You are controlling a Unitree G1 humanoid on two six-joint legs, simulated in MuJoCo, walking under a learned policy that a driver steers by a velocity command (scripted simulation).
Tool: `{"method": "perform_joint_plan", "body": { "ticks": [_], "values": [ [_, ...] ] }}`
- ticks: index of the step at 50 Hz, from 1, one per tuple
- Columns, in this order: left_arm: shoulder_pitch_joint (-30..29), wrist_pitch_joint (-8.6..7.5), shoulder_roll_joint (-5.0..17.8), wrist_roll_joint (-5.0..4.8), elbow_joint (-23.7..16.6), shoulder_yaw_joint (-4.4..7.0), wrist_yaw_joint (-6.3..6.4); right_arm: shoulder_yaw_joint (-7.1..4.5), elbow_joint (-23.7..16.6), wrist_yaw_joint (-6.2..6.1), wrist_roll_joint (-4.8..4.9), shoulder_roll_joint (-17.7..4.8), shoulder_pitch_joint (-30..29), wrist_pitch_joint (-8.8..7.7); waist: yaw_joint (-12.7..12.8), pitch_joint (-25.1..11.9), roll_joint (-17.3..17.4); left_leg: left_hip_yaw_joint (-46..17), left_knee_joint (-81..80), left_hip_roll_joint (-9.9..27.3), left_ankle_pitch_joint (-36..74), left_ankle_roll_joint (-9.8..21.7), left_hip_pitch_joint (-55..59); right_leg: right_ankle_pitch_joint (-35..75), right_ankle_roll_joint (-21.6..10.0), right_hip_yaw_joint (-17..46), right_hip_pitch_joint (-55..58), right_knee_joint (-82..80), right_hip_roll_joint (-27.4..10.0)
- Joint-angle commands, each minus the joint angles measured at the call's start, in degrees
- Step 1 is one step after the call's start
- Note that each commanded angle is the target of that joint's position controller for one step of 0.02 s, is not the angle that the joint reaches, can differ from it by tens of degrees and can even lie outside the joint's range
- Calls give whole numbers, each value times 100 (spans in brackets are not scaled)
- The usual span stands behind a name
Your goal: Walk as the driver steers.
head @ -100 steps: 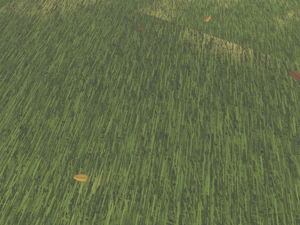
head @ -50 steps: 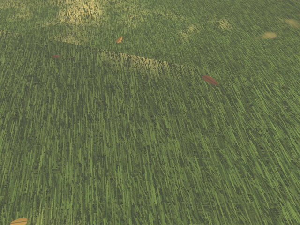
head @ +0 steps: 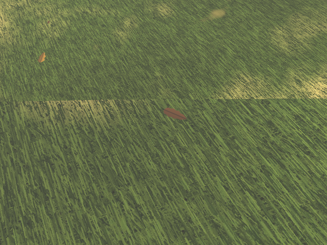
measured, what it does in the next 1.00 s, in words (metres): walks ahead, turning right: left foot, then right foot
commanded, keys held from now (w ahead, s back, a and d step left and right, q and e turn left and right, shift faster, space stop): w+e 0.36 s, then no key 0.64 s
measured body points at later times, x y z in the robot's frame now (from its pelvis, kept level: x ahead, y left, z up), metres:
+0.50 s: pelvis +0.28 +0.03 +0.00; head +0.31 +0.03 +0.45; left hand +0.51 +0.23 -0.11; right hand +0.21 -0.23 -0.12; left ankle +0.26 +0.13 -0.74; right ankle +0.35 -0.12 -0.68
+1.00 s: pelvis +0.37 -0.01 -0.01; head +0.38 -0.01 +0.44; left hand +0.52 +0.19 -0.15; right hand +0.33 -0.26 -0.15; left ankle +0.41 +0.10 -0.75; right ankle +0.41 -0.11 -0.74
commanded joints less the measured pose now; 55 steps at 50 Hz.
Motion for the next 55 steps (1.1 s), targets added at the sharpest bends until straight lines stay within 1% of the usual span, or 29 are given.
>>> {"method": "perform_joint_plan", "body": {
  "ticks": [1,3,5,7,8,9,10,11,12,13,15,18,22,25,28,31,32,33,34,35,37,38,40,46,48,49,50,51,55],
  "values": [
    [604,-23,833,35,-148,171,72,-37,-638,28,28,-403,-873,-100,169,28,-506,284,-498,-383,188,34,-287,2986,-355,1197,393,11,-1452],
    [695,-16,881,78,-150,181,108,-3,-790,41,60,-422,-1131,-154,222,48,-577,282,-911,-525,112,131,-165,3285,-389,1348,640,192,-1549],
    [501,-26,974,95,-216,208,158,-13,-818,23,89,-522,-944,-205,29,19,-652,184,-1424,-638,4,270,517,3532,-274,1457,580,381,-1627],
    [71,-69,1103,99,-333,231,124,-128,-494,-80,124,-800,167,-262,-507,-424,-652,248,-1770,-939,-395,485,2304,4640,15,1327,90,1264,-1428],
    [-94,-123,1133,45,-367,234,52,-202,-275,-160,121,-969,1064,-334,-983,-890,-446,141,-2103,-749,-131,642,3574,4450,148,1119,-343,2338,-1141],
    [-47,-191,754,-19,-539,135,-11,-303,-207,-278,-10,-1339,1975,-380,-1254,-1701,54,-1014,-2170,457,-1277,873,4973,2668,229,806,-1138,3818,-813],
    [764,-146,200,-186,-646,35,8,-406,-268,-288,-103,-1755,1884,-319,-748,-2372,1487,-3682,-2637,2073,-1304,1618,6173,-1924,425,120,-2828,5467,98],
    [597,-68,798,72,-527,90,63,-386,-308,-248,20,-1289,1537,-241,-626,-1863,694,-4092,-2885,1859,-2098,1623,5460,-1537,359,41,-3342,5940,-485],
    [152,-27,839,123,-530,128,21,-271,-360,-234,67,-795,1127,-241,-558,-964,167,-3085,-3070,1581,-2068,1487,4525,-929,393,-68,-3327,5842,-718],
    [-100,0,748,130,-567,114,-26,-205,-330,-201,54,-533,925,-258,-499,-529,-100,-2281,-3228,1280,-1517,1356,3929,-615,427,-166,-3234,5622,-904],
    [-186,127,594,196,-599,106,-144,-176,-164,-198,75,-461,1034,-316,-378,-223,309,-1237,-3478,885,-672,1155,3309,-490,488,-284,-3002,5377,-1107],
    [-473,257,417,198,-774,65,-256,-207,32,-119,172,-480,1303,-488,-326,-161,413,-553,-3671,866,301,1186,3241,-264,506,-371,-3210,5234,-1201],
    [-1112,232,209,198,-1046,-31,-289,-192,237,-91,154,-461,1481,-528,-312,-35,395,440,-3434,664,3051,1234,3227,312,660,-570,-3354,4170,-1050],
    [-1604,162,11,169,-1140,-173,-338,-183,317,-84,193,-516,1467,-477,-431,-163,547,1011,-3283,332,3298,1066,3022,1114,673,-1017,-2486,2672,-897],
    [-1787,151,125,213,-1160,-190,-305,-220,494,-113,227,-679,1734,-402,-508,-279,575,858,-2928,529,3342,1012,3439,1061,585,-1059,-2106,2026,-843],
    [-1002,18,350,303,-833,-119,-221,-238,600,-161,263,-740,1770,-277,-147,-567,317,864,-1646,433,3046,848,3593,1329,291,-963,-1074,992,-707],
    [-663,-60,631,383,-717,-58,-175,-217,582,-161,261,-672,2019,-266,-84,-896,-167,1036,-805,186,1954,660,3148,2966,177,-586,-218,852,-1187],
    [-335,-68,983,435,-758,3,-113,-72,403,-141,287,-142,2545,-256,-208,-1755,-1296,1192,801,-284,-1707,446,1882,6429,-501,1058,1401,1527,-3016],
    [-284,-9,667,26,-709,-61,-26,-40,591,-167,406,-117,2737,-78,-145,-2635,-1248,424,1423,-655,-3495,381,1926,6786,-1215,1596,1380,1437,-3429],
    [-547,64,478,-99,-694,-101,4,-111,604,-168,321,-336,2433,48,-234,-2093,-770,115,1490,-498,-3417,339,1792,5598,-1116,1147,778,1055,-3076],
    [-1261,121,197,-1,-675,-222,99,-103,572,-173,177,-243,1886,118,-494,-810,-681,97,983,-358,-2869,294,1746,4037,-680,621,-487,419,-2519],
    [-1480,131,158,18,-670,-240,142,-97,628,-178,123,-208,1962,178,-665,-591,-773,122,661,-321,-2586,250,2075,3691,-483,324,-1001,223,-2290],
    [-1505,111,207,100,-605,-227,125,-92,840,-195,112,-119,2221,279,-738,-721,-679,266,410,-479,-2307,231,2557,3276,-365,74,-1295,122,-2106],
    [-1451,194,252,105,-288,-171,83,-77,958,-285,140,22,1848,390,-622,-507,-818,375,-1082,-566,-1653,300,3037,-200,-162,237,-1786,-240,-1924],
    [-1424,278,251,41,-194,-152,102,-59,1080,-285,97,58,1973,341,-710,-277,-583,393,-2013,-553,-1022,431,3522,-1276,156,314,-2233,-275,-1816],
    [-1292,299,178,32,-124,-159,113,-59,1078,-285,39,-49,1979,280,-674,-126,-375,7,-2426,-240,-1017,514,3586,-1486,391,332,-2389,-203,-1723],
    [-1115,331,121,-20,-77,-142,110,-87,1031,-280,42,-281,1801,214,-469,125,-1,-436,-2730,82,-1648,607,2995,-1273,564,72,-2246,-117,-1405],
    [-1130,345,105,-43,-5,-130,92,-76,1085,-255,115,-217,1646,169,-401,327,375,-601,-3041,129,-2263,640,2115,-568,599,-182,-1545,110,-1203],
    [-822,253,123,46,339,-108,64,-44,1175,-286,171,-89,1439,13,-269,65,298,-464,-3280,-3,-1823,485,2043,422,519,-177,-612,425,-1304]
  ]
}}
